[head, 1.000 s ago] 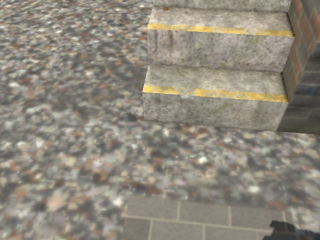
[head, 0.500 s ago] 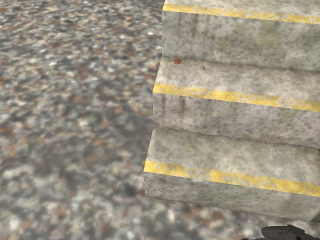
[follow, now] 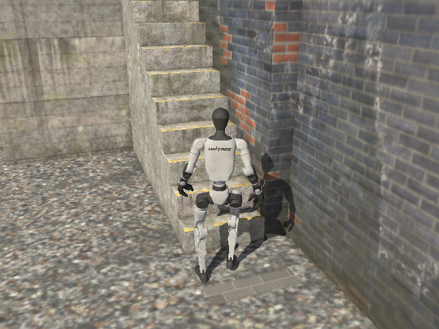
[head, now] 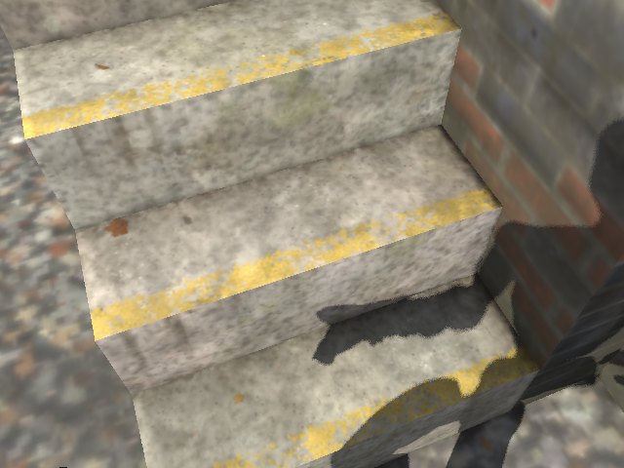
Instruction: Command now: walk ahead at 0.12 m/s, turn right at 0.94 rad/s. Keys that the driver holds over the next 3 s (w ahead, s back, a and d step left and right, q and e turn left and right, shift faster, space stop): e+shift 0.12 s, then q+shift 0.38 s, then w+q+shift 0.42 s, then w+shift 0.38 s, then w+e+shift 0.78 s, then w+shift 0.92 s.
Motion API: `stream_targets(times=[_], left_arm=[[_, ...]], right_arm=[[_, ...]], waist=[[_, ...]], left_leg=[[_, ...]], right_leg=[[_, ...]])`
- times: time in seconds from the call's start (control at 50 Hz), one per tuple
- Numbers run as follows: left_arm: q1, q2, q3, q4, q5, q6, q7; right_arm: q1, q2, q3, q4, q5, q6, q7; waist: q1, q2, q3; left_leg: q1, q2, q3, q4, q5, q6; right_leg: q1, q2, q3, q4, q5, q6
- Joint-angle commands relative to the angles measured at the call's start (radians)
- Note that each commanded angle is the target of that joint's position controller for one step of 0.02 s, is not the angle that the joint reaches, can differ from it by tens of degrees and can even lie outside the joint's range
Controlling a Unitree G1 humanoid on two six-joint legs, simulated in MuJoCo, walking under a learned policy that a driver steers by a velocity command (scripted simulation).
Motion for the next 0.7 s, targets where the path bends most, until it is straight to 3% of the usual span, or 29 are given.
stream_targets(times=[0.02, 0.04, 0.06, 0.08, 0.1, 0.12, 0.14, 0.16, 0.18, 0.2, 0.24, 0.26, 0.28, 0.34, 0.36, 0.38, 0.4, 0.42, 0.44, 0.46, 0.48, 0.5, 0.52, 0.56, 0.58, 0.62, 0.66, 0.68, 0.7], left_arm=[[0.157, 0.066, 0.016, -0.021, 0.015, -0.008, 0.005], [0.228, 0.091, 0.028, 0.006, 0.022, -0.025, 0.013], [0.232, 0.188, 0.046, 0.002, 0.02, -0.042, 0.033], [0.246, 0.311, 0.068, -0.029, 0.003, -0.043, 0.037], [0.238, 0.332, 0.095, -0.052, -0.005, -0.033, 0.044], [0.163, 0.28, 0.083, -0.058, -0.001, -0.021, 0.05], [0.068, 0.206, 0.063, -0.054, 0.001, -0.009, 0.062], [0.028, 0.145, 0.041, -0.053, -0.008, -0.003, 0.071], [0.025, 0.096, 0.023, -0.046, -0.013, -0.003, 0.077], [0.044, 0.075, 0.011, -0.027, -0.013, -0.009, 0.079], [0.054, 0.06, -0.002, 0.015, -0.006, -0.023, 0.08], [-0.054, 0.051, -0.011, -0.033, 0.013, -0.029, 0.101], [-0.045, 0.036, -0.018, -0.016, 0.019, -0.026, 0.113], [-0.01, 0.149, 0.013, 0.019, -0.006, -0.007, 0.137], [-0.001, 0.156, 0.016, 0.023, -0.013, -0.005, 0.143], [0.002, 0.139, 0.011, 0.021, -0.009, -0.007, 0.138], [-0.004, 0.121, 0.008, 0.026, -0.01, -0.013, 0.136], [-0.003, 0.09, 0.003, 0.024, -0.009, -0.019, 0.136], [-0.045, 0.06, 0.0, -0.006, 0.004, -0.02, 0.137], [-0.143, 0.074, 0.004, -0.034, 0.016, -0.024, 0.136], [-0.114, 0.087, 0.011, -0.038, 0.005, -0.021, 0.124], [-0.057, 0.078, 0.012, -0.015, -0.005, -0.026, 0.112], [0.021, 0.062, -0.002, 0.007, 0.01, -0.033, 0.079], [-0.006, 0.034, -0.014, 0.007, 0.026, -0.046, 0.035], [-0.039, 0.027, -0.021, -0.009, 0.023, -0.042, 0.02], [-0.051, 0.016, -0.031, -0.027, 0.008, -0.045, 0.028], [0.058, 0.033, -0.025, -0.007, -0.033, -0.06, 0.064], [0.167, 0.056, -0.02, 0.016, -0.035, -0.077, 0.084], [0.242, 0.132, -0.002, 0.038, -0.017, -0.092, 0.1]], right_arm=[[-0.125, -0.109, -0.023, -0.1, 0.021, 0.006, 0.007], [-0.075, -0.104, -0.022, -0.087, 0.01, 0.026, 0.009], [0.007, -0.095, -0.021, -0.089, -0.024, 0.051, 0.01], [0.087, -0.063, -0.004, -0.129, -0.043, 0.079, -0.002], [0.077, -0.074, 0.001, -0.122, -0.035, 0.09, -0.015], [0.016, -0.098, -0.002, -0.128, -0.022, 0.087, -0.022], [-0.028, -0.101, -0.002, -0.114, -0.016, 0.084, -0.034], [-0.031, -0.088, 0.003, -0.104, -0.031, 0.084, -0.042], [-0.013, -0.09, 0.004, -0.084, -0.043, 0.092, -0.044], [-0.004, -0.079, 0.007, -0.075, -0.043, 0.1, -0.043], [0.004, -0.031, 0.021, -0.067, -0.024, 0.105, -0.037], [-0.102, -0.023, 0.025, -0.087, -0.001, 0.081, -0.046], [-0.124, -0.006, 0.035, -0.079, 0.0, 0.072, -0.043], [-0.103, -0.064, 0.018, -0.06, 0.008, 0.069, -0.031], [-0.092, -0.073, 0.015, -0.055, 0.009, 0.07, -0.028], [-0.086, -0.088, 0.005, -0.058, 0.014, 0.068, -0.022], [-0.053, -0.096, -0.001, -0.051, 0.007, 0.07, -0.022], [-0.022, -0.11, -0.006, -0.052, -0.002, 0.071, -0.024], [-0.018, -0.211, -0.037, -0.062, -0.02, 0.069, -0.027], [-0.026, -0.231, -0.046, -0.089, -0.05, 0.047, -0.027], [-0.07, -0.207, -0.046, -0.098, -0.047, 0.026, -0.037], [-0.112, -0.199, -0.054, -0.117, -0.024, 0.018, -0.041], [-0.067, -0.183, -0.054, -0.073, -0.021, 0.062, -0.02], [-0.068, -0.139, -0.052, -0.104, -0.015, 0.091, 0.002], [-0.07, -0.136, -0.055, -0.117, -0.018, 0.095, 0.012], [-0.087, -0.158, -0.07, -0.135, -0.025, 0.095, 0.024], [-0.112, -0.154, -0.077, -0.146, -0.042, 0.088, 0.03], [-0.142, -0.133, -0.075, -0.16, -0.029, 0.082, 0.029], [-0.146, -0.066, -0.062, -0.179, -0.007, 0.068, 0.026]], waist=[[0.108, 0.129, -0.159], [0.123, 0.057, -0.184], [0.091, -0.186, -0.122], [0.034, -0.291, -0.209], [0.079, -0.229, -0.344], [0.054, -0.157, -0.275], [0.026, -0.092, -0.188], [0.01, -0.1, -0.165], [0.017, -0.098, -0.191], [0.02, -0.072, -0.225], [0.016, -0.044, -0.259], [0.013, -0.024, -0.318], [0.034, -0.045, -0.315], [0.043, -0.126, -0.192], [0.042, -0.12, -0.161], [0.039, -0.101, -0.129], [0.016, -0.102, -0.12], [0.006, -0.037, -0.115], [0.001, 0.196, -0.064], [-0.044, 0.244, -0.045], [0.004, 0.184, -0.08], [0.04, 0.132, -0.107], [0.064, 0.031, -0.131], [0.03, 0.097, -0.156], [0.012, 0.155, -0.148], [0.013, 0.186, -0.138], [0.062, 0.223, -0.13], [0.118, 0.195, -0.128], [0.126, 0.061, -0.15]], left_leg=[[-0.069, 0.214, -0.057, 0.034, 0.425, 0.07], [-0.086, 0.161, -0.042, 0.213, 0.304, 0.041], [-0.257, 0.055, -0.005, 0.456, -0.205, -0.024], [-0.43, -0.101, -0.155, 0.686, -0.547, -0.082], [-0.405, -0.102, -0.315, 0.762, -0.475, -0.08], [-0.385, -0.081, -0.358, 0.685, -0.352, -0.067], [-0.354, -0.045, -0.351, 0.592, -0.216, -0.053], [-0.302, -0.054, -0.33, 0.56, -0.176, -0.034], [-0.242, -0.075, -0.312, 0.553, -0.164, -0.02], [-0.191, -0.087, -0.307, 0.534, -0.169, -0.009], [-0.111, -0.092, -0.305, 0.413, -0.179, 0.008], [-0.086, -0.056, -0.348, 0.311, -0.177, -0.016], [-0.053, -0.07, -0.327, 0.241, -0.173, -0.027], [-0.056, -0.134, -0.253, 0.115, -0.103, -0.005], [-0.062, -0.149, -0.236, 0.076, -0.099, 0.016], [-0.056, -0.157, -0.232, 0.045, -0.089, 0.04], [-0.047, -0.14, -0.263, -0.016, -0.046, 0.071], [-0.009, -0.066, -0.373, -0.112, 0.012, 0.119], [-0.056, 0.134, -0.726, -0.264, 0.03, 0.246], [-0.083, 0.239, -0.905, -0.354, 0.199, 0.348], [-0.057, 0.223, -0.847, -0.311, 0.322, 0.344], [-0.024, 0.145, -0.748, -0.251, 0.381, 0.286], [-0.022, 0.078, -0.658, -0.226, 0.272, 0.231], [-0.02, -0.011, -0.654, -0.274, -0.105, 0.199], [-0.019, -0.021, -0.688, -0.297, -0.206, 0.199], [-0.069, -0.04, -0.708, -0.287, -0.224, 0.192], [-0.178, -0.051, -0.742, -0.274, -0.229, 0.172], [-0.286, -0.112, -0.693, -0.23, -0.232, 0.108], [-0.464, -0.203, -0.568, -0.058, -0.221, 0.035]], right_leg=[[0.303, 0.025, -0.008, -0.117, -0.023, -0.041], [0.381, 0.056, 0.021, -0.179, -0.032, -0.064], [0.44, -0.096, 0.287, -0.292, 0.457, -0.114], [0.538, -0.335, 0.69, -0.341, 0.859, -0.292], [0.558, -0.337, 0.721, -0.429, 0.657, -0.352], [0.473, -0.264, 0.614, -0.438, 0.408, -0.314], [0.376, -0.223, 0.492, -0.442, 0.29, -0.254], [0.327, -0.191, 0.442, -0.437, 0.312, -0.225], [0.314, -0.184, 0.4, -0.434, 0.383, -0.215], [0.318, -0.185, 0.372, -0.43, 0.441, -0.211], [0.331, -0.179, 0.323, -0.436, 0.413, -0.196], [0.329, -0.184, 0.32, -0.405, 0.263, -0.178], [0.324, -0.174, 0.308, -0.427, 0.115, -0.171], [0.25, -0.181, 0.339, -0.488, -0.249, -0.17], [0.235, -0.182, 0.341, -0.494, -0.292, -0.154], [0.211, -0.169, 0.326, -0.475, -0.297, -0.123], [0.195, -0.149, 0.289, -0.438, -0.288, -0.089], [0.139, -0.1, 0.223, -0.317, -0.261, -0.035], [0.017, 0.057, 0.055, -0.101, -0.289, 0.054], [-0.038, 0.109, 0.137, 0.189, -0.402, 0.083], [-0.064, 0.103, 0.206, 0.353, -0.397, 0.089], [-0.071, 0.098, 0.221, 0.399, -0.348, 0.093], [-0.012, 0.06, 0.182, 0.316, -0.203, 0.06], [0.034, 0.077, 0.114, 0.186, -0.155, 0.052], [0.042, 0.087, 0.097, 0.108, -0.183, 0.059], [0.161, 0.107, 0.083, -0.098, -0.276, 0.059], [0.369, 0.122, 0.081, -0.329, -0.306, 0.03], [0.565, 0.087, 0.077, -0.514, -0.165, 0.002], [0.775, -0.074, 0.191, -0.593, -0.208, -0.027]])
